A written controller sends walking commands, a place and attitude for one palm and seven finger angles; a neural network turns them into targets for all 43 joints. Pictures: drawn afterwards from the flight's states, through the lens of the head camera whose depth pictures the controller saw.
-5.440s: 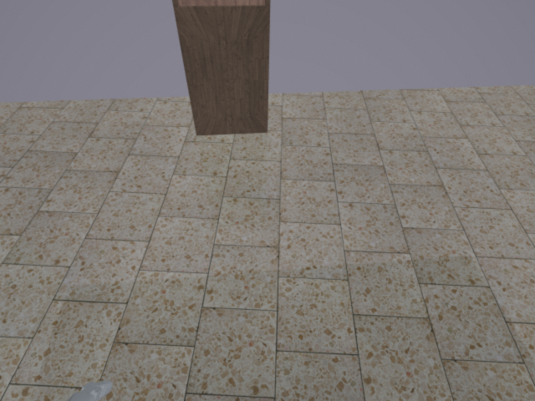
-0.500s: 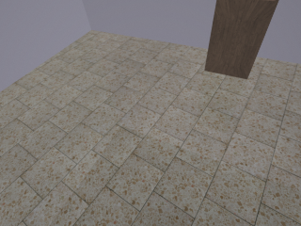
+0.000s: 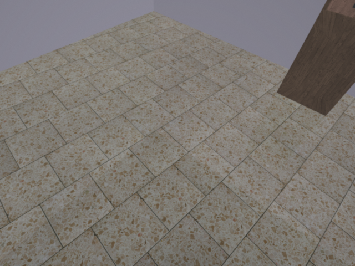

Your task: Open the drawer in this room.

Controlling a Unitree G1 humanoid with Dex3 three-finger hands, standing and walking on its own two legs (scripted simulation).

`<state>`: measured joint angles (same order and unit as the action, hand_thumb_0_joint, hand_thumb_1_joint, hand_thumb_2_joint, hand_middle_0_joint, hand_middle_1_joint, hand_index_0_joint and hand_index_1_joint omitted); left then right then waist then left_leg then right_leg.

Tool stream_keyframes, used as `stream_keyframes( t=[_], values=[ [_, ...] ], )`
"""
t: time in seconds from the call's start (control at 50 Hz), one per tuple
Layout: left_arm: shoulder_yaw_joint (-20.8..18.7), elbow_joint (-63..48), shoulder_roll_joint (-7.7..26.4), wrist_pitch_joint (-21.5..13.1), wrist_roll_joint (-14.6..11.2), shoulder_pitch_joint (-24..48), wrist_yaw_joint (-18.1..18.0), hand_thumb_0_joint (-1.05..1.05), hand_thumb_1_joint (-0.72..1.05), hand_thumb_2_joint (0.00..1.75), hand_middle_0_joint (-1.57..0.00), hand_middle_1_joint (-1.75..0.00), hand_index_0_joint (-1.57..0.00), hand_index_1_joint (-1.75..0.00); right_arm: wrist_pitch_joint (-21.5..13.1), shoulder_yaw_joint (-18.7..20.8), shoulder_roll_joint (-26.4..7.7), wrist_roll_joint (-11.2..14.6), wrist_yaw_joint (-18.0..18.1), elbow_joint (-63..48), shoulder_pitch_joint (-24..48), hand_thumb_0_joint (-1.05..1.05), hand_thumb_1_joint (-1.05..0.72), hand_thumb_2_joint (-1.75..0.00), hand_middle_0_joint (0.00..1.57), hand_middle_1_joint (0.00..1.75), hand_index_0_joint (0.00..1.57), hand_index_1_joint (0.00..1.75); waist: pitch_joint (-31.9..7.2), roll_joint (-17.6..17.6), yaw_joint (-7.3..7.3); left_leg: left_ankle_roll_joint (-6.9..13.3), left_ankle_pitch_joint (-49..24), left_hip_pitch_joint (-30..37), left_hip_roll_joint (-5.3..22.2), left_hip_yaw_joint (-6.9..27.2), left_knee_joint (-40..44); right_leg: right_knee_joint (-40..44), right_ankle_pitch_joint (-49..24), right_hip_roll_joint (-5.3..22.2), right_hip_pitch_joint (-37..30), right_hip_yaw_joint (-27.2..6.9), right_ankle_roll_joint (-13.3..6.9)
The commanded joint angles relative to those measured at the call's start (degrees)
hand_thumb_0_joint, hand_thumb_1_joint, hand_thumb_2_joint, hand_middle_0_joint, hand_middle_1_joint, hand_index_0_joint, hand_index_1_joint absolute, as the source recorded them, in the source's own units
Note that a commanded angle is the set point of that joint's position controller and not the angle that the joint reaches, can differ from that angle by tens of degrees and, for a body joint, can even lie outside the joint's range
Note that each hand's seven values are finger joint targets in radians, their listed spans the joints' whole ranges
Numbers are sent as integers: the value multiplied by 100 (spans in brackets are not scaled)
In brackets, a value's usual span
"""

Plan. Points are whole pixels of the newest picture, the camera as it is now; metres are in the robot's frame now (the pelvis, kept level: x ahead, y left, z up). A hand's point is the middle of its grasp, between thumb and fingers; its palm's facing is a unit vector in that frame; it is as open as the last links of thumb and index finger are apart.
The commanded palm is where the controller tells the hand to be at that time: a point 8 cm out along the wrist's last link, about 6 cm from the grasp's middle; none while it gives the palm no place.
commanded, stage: turn or walk to find it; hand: left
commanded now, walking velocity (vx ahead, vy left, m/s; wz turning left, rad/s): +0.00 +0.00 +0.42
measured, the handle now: out of the picture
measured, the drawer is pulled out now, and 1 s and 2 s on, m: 0.00 0.00 0.00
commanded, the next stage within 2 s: stand and wait in 0.08 s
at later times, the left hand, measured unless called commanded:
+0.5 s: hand out of the picture +0.03 +0.14 -0.15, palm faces +0.09 -0.97 -0.25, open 7.3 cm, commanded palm none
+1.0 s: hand out of the picture -0.07 +0.18 -0.18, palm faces +0.19 -0.96 -0.19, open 7.4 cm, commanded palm none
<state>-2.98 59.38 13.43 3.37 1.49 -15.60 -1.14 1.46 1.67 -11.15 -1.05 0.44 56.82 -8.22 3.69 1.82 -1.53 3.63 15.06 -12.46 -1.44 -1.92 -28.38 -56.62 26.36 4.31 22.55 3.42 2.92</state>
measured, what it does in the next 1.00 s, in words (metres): steps on the spot: right foot, then left foot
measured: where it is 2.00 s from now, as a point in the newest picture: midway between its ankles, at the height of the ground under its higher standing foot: outside the picture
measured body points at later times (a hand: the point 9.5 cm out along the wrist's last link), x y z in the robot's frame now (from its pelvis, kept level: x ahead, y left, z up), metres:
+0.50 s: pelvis -0.02 -0.04 +0.00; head -0.02 -0.07 +0.45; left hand +0.02 +0.19 -0.14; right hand +0.00 -0.28 -0.17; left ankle -0.03 +0.09 -0.70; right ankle -0.02 -0.14 -0.74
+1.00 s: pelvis -0.04 +0.00 +0.00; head -0.03 +0.01 +0.45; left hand -0.08 +0.23 -0.16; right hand +0.05 -0.22 -0.15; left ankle -0.07 +0.10 -0.74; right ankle -0.02 -0.14 -0.74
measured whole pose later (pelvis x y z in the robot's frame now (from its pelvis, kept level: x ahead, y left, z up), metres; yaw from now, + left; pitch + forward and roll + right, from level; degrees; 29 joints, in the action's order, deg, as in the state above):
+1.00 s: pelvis -0.04 +0.00 +0.00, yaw +8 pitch -1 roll +0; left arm -1.2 63.9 10.3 1.6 1.2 -15.4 -1.2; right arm 0.6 1.5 -9.6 -0.7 1.3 61.1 -10.3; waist 2.1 1.1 -1.4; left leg 1.4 16.3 -10.9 -0.4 -2.4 -28.4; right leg -28.0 14.6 5.7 11.7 6.0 3.0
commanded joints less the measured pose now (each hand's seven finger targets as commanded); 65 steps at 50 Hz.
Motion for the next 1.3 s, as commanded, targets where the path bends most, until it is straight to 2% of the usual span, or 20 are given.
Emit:
stream_keyframes(
  t=[0.0, 0.16, 0.28, 0.3, 0.34, 0.38, 0.42, 0.5, 0.6, 0.64, 0.68, 0.72, 0.78, 1.02, 1.12, 1.16, 1.2, 1.24, 1.26, 1.28],
  values=[
    [-106, -448, 371, -135, -14, 74, 11, 0, 90, 90, -20, -30, -20, -30, -84, 257, -1114, 17, 87, -303, -228, 0, -90, -90, 20, 30, 20, 30, -264, -692, 170, 558, -1575, 292, 1442, 1409, 1264, -370, -367, 83, 556, -236, 108],
    [-46, -670, 235, -144, -30, 486, -20, 0, 90, 90, -20, -30, -20, -30, -91, 307, -1018, -32, 89, -269, -558, 0, -90, -90, 20, 30, 20, 30, -475, -960, 316, 674, -1509, 486, 1442, 1749, 1200, 729, -151, -64, 242, -230, 111],
    [27, -406, 143, -257, -64, -27, -62, 0, 90, 90, -20, -30, -20, -30, -106, 259, -865, -6, 80, -148, -480, 0, -90, -90, 20, 30, 20, 30, -568, -829, 41, 357, -1090, -234, 1148, 1599, 862, 2889, -1163, -215, -1319, -105, -6],
    [35, -340, 218, -306, -51, -142, -82, 0, 90, 90, -20, -30, -20, -30, -118, 228, -718, 25, 66, -117, -519, 0, -90, -90, 20, 30, 20, 30, -560, -485, -2, 138, -771, -479, 921, 1382, 631, 3529, -1555, -75, -1722, -234, -26],
    [-13, -355, 790, -410, -13, 5, -120, 0, 90, 90, -20, -30, -20, -30, -111, 96, -212, 90, 31, -152, -678, 0, -90, -90, 20, 30, 20, 30, -400, 1111, 148, -395, 582, -1134, 145, 506, -242, 4275, -1293, 1385, -1735, -1857, -602],
    [-61, -471, 842, -389, -39, 272, -102, 0, 90, 90, -20, -30, -20, -30, 9, 169, -444, -1, 25, -158, -504, 0, -90, -90, 20, 30, 20, 30, -64, 1413, 65, -406, 1122, -982, 235, 479, -1100, 4598, -722, 1590, -868, -1953, -1106],
    [-13, -444, 611, -372, -54, 347, -94, 0, 90, 90, -20, -30, -20, -30, 75, 229, -541, -12, 8, 12, -567, 0, -90, -90, 20, 30, 20, 30, 273, 1099, 130, -426, 951, -1141, 251, 398, -1994, 4532, -1117, 1359, -730, -1537, -1115],
    [-36, -405, 482, -415, -46, 161, -87, 0, 90, 90, -20, -30, -20, -30, 88, 230, -342, 23, -8, 174, -787, 0, -90, -90, 20, 30, 20, 30, -47, 450, 167, -571, 821, -1270, 307, 254, -2627, 4043, -2762, 1122, -1271, -746, -1024],
    [-58, -177, 579, -415, 11, -158, -101, 0, 90, 90, -20, -30, -20, -30, 11, 140, -211, 57, 29, 138, -559, 0, -90, -90, 20, 30, 20, 30, -386, 788, -28, -615, 1064, -857, 395, 16, -1211, 3750, -3602, 1181, -1771, -827, -1177],
    [-46, -75, 560, -410, -13, -129, -102, 0, 90, 90, -20, -30, -20, -30, -48, 106, -161, 67, 53, 229, -697, 0, -90, -90, 20, 30, 20, 30, -504, 767, 49, -615, 503, -317, 345, -82, -230, 3453, -3817, 1015, -1764, -699, -1021],
    [-9, -48, 452, -380, -103, 4, -98, 0, 90, 90, -20, -30, -20, -30, -148, 85, -316, 64, 78, 444, -1101, 0, -90, -90, 20, 30, 20, 30, -721, 344, 217, -534, -862, 676, 498, 86, 810, 2989, -3217, 672, -1368, -399, -606],
    [80, -17, 62, -325, -128, -219, -76, 0, 90, 90, -20, -30, -20, -30, -222, 137, -800, 21, 127, 418, -920, 0, -90, -90, 20, 30, 20, 30, -740, -864, 54, -80, -2161, 807, 1560, 991, 783, 2874, -1560, 191, -872, 1, -202],
    [143, 182, 50, -259, -80, 7, -51, 0, 90, 90, -20, -30, -20, -30, -214, 72, -653, 38, 182, 437, -565, 0, -90, -90, 20, 30, 20, 30, -78, -1233, 78, 3, -1833, 223, 1386, 899, 1159, 2887, -1251, 124, -1009, 131, -68],
    [-42, 63, 355, -265, -11, -254, -47, 0, 90, 90, -20, -30, -20, -30, -78, 196, -783, 31, 82, -43, -292, 0, -90, -90, 20, 30, 20, 30, -121, -189, 64, -67, -841, -585, 897, 829, 501, 3020, -1622, 475, -1151, 29, -117],
    [-204, -266, 821, -274, 6, -184, -61, 0, 90, 90, -20, -30, -20, -30, -6, 218, -574, 14, 2, -310, -280, 0, -90, -90, 20, 30, 20, 30, -453, 1178, 0, -389, 267, -1060, 247, 7, -1196, 3704, -1593, 1663, -1371, -683, -840],
    [-233, -384, 855, -283, 45, -15, -90, 0, 90, 90, -20, -30, -20, -30, 23, 247, -554, 11, -21, -419, -168, 0, -90, -90, 20, 30, 20, 30, -421, 1149, -12, -453, 1195, -1193, 356, -27, -1855, 3680, -2228, 1960, -1304, -606, -1114],
    [-253, -488, 890, -274, 70, 181, -80, 0, 90, 90, -20, -30, -20, -30, 14, 239, -490, 31, -71, -444, -193, 0, -90, -90, 20, 30, 20, 30, -377, 999, 66, -501, 1172, -990, 473, -146, -1378, 3310, -2700, 1860, -1195, -142, -992],
    [-246, -587, 819, -218, 1, 361, -41, 0, 90, 90, -20, -30, -20, -30, -46, 258, -613, 20, -105, -370, -642, 0, -90, -90, 20, 30, 20, 30, -543, 208, 303, -405, -284, -118, 556, 151, -47, 2327, -2166, 1401, -707, 433, -460],
    [-218, -728, 529, -163, -71, 340, -14, 0, 90, 90, -20, -30, -20, -30, -106, 344, -1071, -33, -80, -366, -864, 0, -90, -90, 20, 30, 20, 30, -482, -1290, 394, -9, -1212, 234, 1438, 1806, 774, 1176, -812, 590, 242, 775, 13],
    [-139, -953, 340, -138, -67, 657, -20, 0, 90, 90, -20, -30, -20, -30, -113, 439, -1473, -61, -10, -314, -1106, 0, -90, -90, 20, 30, 20, 30, -343, -2055, 533, 532, -1914, 356, 2234, 2800, 1379, 71, 846, 122, 933, 435, 174]
  ],
)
